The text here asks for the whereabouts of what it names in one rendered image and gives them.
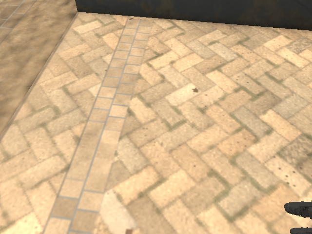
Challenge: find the robot right hand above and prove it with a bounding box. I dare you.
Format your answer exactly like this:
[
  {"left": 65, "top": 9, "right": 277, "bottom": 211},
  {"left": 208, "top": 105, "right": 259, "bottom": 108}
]
[{"left": 284, "top": 201, "right": 312, "bottom": 234}]

